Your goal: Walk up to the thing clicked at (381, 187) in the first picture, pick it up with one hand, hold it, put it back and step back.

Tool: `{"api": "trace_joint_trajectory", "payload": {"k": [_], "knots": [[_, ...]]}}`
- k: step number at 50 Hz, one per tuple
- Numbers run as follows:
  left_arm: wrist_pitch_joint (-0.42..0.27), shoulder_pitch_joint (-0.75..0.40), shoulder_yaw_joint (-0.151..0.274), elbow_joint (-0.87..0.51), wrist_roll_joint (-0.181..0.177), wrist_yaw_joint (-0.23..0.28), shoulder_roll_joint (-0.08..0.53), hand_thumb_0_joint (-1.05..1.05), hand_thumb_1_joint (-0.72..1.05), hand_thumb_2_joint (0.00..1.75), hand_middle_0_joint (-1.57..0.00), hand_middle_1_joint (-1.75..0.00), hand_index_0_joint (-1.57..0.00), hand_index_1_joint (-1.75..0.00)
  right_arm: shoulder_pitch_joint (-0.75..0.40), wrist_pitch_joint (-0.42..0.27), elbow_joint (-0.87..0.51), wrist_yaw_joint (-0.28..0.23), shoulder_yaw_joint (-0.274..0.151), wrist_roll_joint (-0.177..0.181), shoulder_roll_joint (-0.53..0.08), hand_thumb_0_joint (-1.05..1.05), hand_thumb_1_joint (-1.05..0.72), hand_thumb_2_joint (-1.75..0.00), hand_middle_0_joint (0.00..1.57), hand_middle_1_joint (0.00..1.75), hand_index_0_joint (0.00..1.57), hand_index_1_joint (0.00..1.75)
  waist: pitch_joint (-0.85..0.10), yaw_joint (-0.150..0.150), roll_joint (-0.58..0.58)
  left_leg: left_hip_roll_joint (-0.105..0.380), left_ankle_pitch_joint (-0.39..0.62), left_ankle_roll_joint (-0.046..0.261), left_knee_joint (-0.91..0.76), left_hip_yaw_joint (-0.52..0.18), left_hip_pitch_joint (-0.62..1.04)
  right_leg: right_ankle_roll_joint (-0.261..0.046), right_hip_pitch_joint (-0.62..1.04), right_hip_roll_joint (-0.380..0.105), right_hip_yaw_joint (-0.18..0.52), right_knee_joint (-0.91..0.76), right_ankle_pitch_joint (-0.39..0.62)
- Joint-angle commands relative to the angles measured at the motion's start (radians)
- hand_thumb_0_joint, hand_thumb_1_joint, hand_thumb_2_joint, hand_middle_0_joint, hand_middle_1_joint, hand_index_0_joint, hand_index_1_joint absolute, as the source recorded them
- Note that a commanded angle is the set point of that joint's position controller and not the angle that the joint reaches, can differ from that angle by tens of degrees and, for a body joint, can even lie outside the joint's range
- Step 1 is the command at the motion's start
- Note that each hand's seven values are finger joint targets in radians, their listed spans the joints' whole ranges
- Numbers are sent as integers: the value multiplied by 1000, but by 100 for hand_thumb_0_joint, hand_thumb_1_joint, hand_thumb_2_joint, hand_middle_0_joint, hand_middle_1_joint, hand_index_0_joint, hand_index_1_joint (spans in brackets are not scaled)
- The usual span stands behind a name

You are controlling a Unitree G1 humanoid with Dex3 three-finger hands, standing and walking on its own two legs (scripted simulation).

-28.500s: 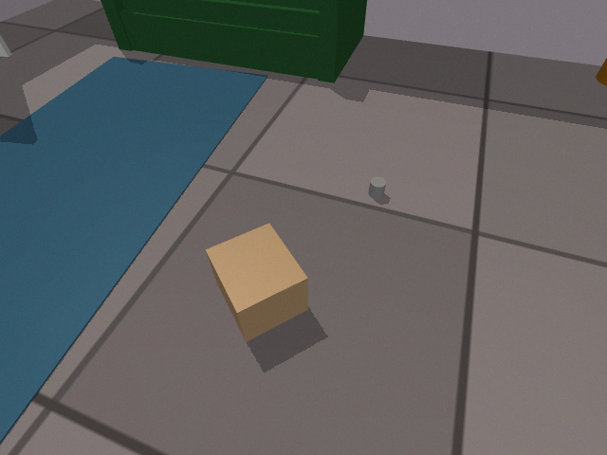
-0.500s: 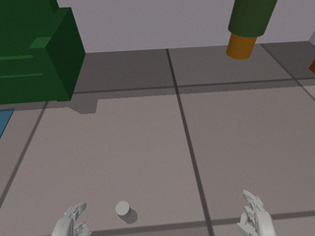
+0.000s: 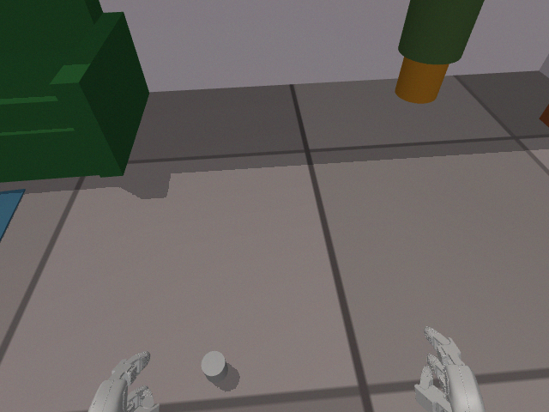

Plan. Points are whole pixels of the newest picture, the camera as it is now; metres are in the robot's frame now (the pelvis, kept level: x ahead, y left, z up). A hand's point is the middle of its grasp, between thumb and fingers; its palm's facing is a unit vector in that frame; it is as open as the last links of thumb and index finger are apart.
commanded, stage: home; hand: left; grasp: from above
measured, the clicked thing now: (215, 367) +0.41 +0.21 -0.67
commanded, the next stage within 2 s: stand in 0.86 s
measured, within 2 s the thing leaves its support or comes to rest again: neither
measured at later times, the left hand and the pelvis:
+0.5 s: hand out of the picture +0.16 +0.18 -0.04, palm faces +0.05 -0.98 -0.21, open 7.4 cm; pelvis +0.00 +0.00 +0.00, yaw +0 degrees
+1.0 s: hand (153, 408) +0.17 +0.19 -0.05, palm faces +0.02 -0.96 -0.26, open 7.4 cm; pelvis +0.00 +0.00 +0.00, yaw +0 degrees
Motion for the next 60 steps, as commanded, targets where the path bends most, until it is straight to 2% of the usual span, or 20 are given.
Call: {"api": "trace_joint_trajectory", "payload": {"k": [1, 7, 16, 17, 21, 22, 23, 26, 29, 31, 33, 37, 46, 47, 48, 49, 51, 52, 55, 60], "knots": [[-51, -22, 55, -188, -2, 2, 102, 0, 90, 90, -20, -30, -20, -30, -65, -56, -155, -18, -48, -4, -125, 0, -90, -90, 20, 30, 20, 30, -63, -7, -27, -33, 199, 38, -156, 29, 93, -8, 41, 29, -21, -175, 190], [-57, -50, 73, -222, 6, 7, 131, 0, 90, 90, -20, -30, -20, -30, -67, -53, -154, -19, -52, -4, -129, 0, -90, -90, 20, 30, 20, 30, -71, -2, 11, -33, 195, 35, -163, 31, 102, -13, 37, 28, -18, -172, 182], [-44, 5, 42, -159, 1, 3, 84, 0, 90, 90, -20, -30, -20, -30, -66, -47, -154, -13, -47, -5, -125, 0, -90, -90, 20, 30, 20, 30, -50, -3, 3, -29, 182, 34, -173, 23, 90, -15, 31, 33, -27, -168, 169], [-51, -40, 67, -216, 0, 5, 117, 0, 90, 90, -20, -30, -20, -30, -70, -48, -164, -14, -51, -4, -129, 0, -90, -90, 20, 30, 20, 30, -64, -1, 8, -30, 170, 35, -171, 23, 86, -15, 33, 31, -26, -170, 159], [-51, -27, 73, -219, 2, 9, 126, 0, 90, 90, -20, -30, -20, -30, -68, -46, -171, -16, -52, -2, -129, 0, -90, -90, 20, 30, 20, 30, -80, -3, 1, -32, 177, 36, -164, 29, 94, -13, 38, 29, -21, -174, 167], [-49, -9, 37, -176, 1, 3, 85, 0, 90, 90, -20, -30, -20, -30, -64, -46, -160, -15, -47, -2, -123, 0, -90, -90, 20, 30, 20, 30, -46, -10, -11, -30, 172, 36, -168, 25, 87, -13, 29, 32, -24, -169, 162], [-54, -37, 67, -230, -1, 7, 116, 0, 90, 90, -20, -30, -20, -30, -64, -47, -166, -15, -51, -2, -126, 0, -90, -90, 20, 30, 20, 30, -79, -2, 3, -29, 184, 35, -165, 25, 92, -15, 33, 32, -23, -164, 170], [-53, -20, 58, -213, 3, 9, 108, 0, 90, 90, -20, -30, -20, -30, -59, -46, -167, -16, -50, -3, -125, 0, -90, -90, 20, 30, 20, 30, -84, -5, 5, -28, 201, 34, -164, 23, 101, -16, 43, 32, -25, -158, 186], [-48, -6, 45, -175, 2, 7, 86, 0, 90, 90, -20, -30, -20, -30, -61, -46, -163, -16, -49, -4, -123, 0, -90, -90, 20, 30, 20, 30, -61, -10, -7, -27, 184, 35, -165, 23, 90, -14, 27, 33, -26, -164, 171], [-56, -46, 80, -237, 2, 12, 135, 0, 90, 90, -20, -30, -20, -30, -70, -47, -172, -18, -55, -3, -133, 0, -90, -90, 20, 30, 20, 30, -80, -1, 13, -31, 162, 35, -164, 25, 83, -15, 34, 29, -24, -169, 152], [-50, -20, 64, -215, 4, 11, 123, 0, 90, 90, -20, -30, -20, -30, -79, -46, -176, -18, -50, -2, -127, 0, -90, -90, 20, 30, 20, 30, -41, 4, -14, -34, 127, 38, -166, 28, 60, -13, 26, 27, -23, -183, 120], [-47, -5, 49, -222, 0, 8, 102, 0, 90, 90, -20, -30, -20, -30, -58, -42, -167, -15, -51, -1, -127, 0, -90, -90, 20, 30, 20, 30, -88, -4, 27, -27, 216, 31, -162, 24, 105, -18, 39, 33, -26, -150, 198], [-51, -29, 63, -227, -4, 10, 114, 0, 90, 90, -20, -30, -20, -30, -63, -41, -173, -14, -48, -3, -122, 0, -90, -90, 20, 30, 20, 30, -70, -5, 9, -28, 176, 34, -161, 19, 79, -14, 24, 34, -29, -158, 166], [-50, -12, 58, -209, -3, 10, 103, 0, 90, 90, -20, -30, -20, -30, -59, -40, -168, -13, -50, -2, -124, 0, -90, -90, 20, 30, 20, 30, -67, -8, 4, -27, 177, 33, -162, 20, 83, -15, 22, 34, -29, -155, 164], [-264, -314, 57, 142, 115, 47, 193, 0, 90, 90, -20, -30, -20, -30, -123, 68, 89, 46, -87, -122, -242, 0, -90, -90, 20, 30, 20, 30, 151, 71, -41, 23, 412, 86, -250, -31, 128, -44, 208, -35, 35, -166, 199], [-332, -204, 77, 315, 117, 41, 210, 0, 90, 90, -20, -30, -20, -30, -142, 113, 93, 77, -108, -122, -257, 0, -90, -90, 20, 30, 20, 30, 70, 81, -92, 6, 391, 98, -231, 11, 185, -79, 237, -51, 101, -217, 194], [-383, -231, 65, 398, 122, 29, 214, 0, 90, 90, -20, -30, -20, -30, -119, 146, 74, 113, -96, -126, -242, 0, -90, -90, 20, 30, 20, 30, 70, 37, -78, -7, 346, 97, -251, -2, 209, -93, 204, -48, 124, -233, 204], [-401, -241, 59, 440, 118, 26, 218, 0, 90, 90, -20, -30, -20, -30, -123, 152, 89, 129, -90, -106, -229, 0, -90, -90, 20, 30, 20, 30, 40, 48, -28, -7, 331, 100, -272, -14, 257, -83, 253, -56, 114, -220, 232], [-418, -271, 64, 556, 105, 20, 217, 0, 90, 90, -20, -30, -20, -30, -132, 168, 143, 159, -101, -59, -223, 0, -90, -90, 20, 30, 20, 30, 37, 64, -103, -19, 295, 83, -286, 13, 311, -72, 266, -84, 132, -278, 234], [-450, -305, 62, 734, 101, 22, 211, 0, 90, 90, -20, -30, -20, -30, -153, 195, 214, 168, -114, -63, -229, 0, -90, -90, 20, 30, 20, 30, 79, 66, -36, 9, 247, 90, -374, -34, 356, -47, 285, -71, 97, -332, 183]]}}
